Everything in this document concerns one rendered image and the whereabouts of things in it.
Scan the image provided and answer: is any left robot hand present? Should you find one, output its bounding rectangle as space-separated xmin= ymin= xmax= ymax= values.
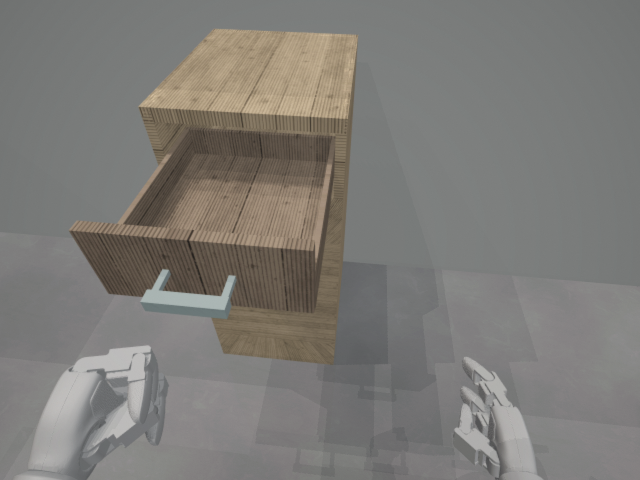
xmin=27 ymin=345 xmax=169 ymax=480

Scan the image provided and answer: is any right robot hand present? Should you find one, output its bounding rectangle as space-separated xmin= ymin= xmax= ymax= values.
xmin=454 ymin=357 xmax=538 ymax=480

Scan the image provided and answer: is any cabinet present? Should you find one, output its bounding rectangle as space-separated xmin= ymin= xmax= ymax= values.
xmin=138 ymin=29 xmax=358 ymax=365

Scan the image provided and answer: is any drawer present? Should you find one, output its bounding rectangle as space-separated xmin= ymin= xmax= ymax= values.
xmin=69 ymin=127 xmax=336 ymax=313

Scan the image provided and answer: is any handle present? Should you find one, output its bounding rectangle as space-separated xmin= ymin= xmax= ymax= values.
xmin=140 ymin=269 xmax=237 ymax=319

